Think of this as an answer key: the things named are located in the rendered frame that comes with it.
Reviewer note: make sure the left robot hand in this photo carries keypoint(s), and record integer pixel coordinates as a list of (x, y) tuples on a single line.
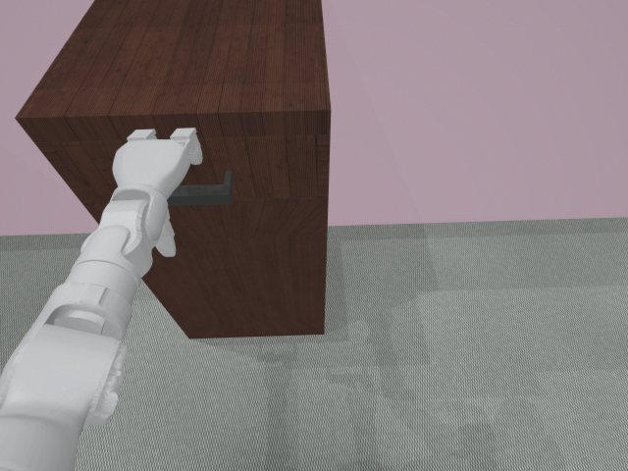
[(161, 164)]

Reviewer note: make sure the cabinet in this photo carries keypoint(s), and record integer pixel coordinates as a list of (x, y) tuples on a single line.
[(253, 268)]

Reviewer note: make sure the left robot forearm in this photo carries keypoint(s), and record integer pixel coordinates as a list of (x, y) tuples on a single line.
[(97, 295)]

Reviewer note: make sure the drawer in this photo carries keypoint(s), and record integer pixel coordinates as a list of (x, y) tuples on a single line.
[(276, 166)]

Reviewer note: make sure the left robot upper arm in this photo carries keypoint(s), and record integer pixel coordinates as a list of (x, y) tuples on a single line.
[(66, 381)]

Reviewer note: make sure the handle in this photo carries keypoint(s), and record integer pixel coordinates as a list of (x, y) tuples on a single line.
[(204, 194)]

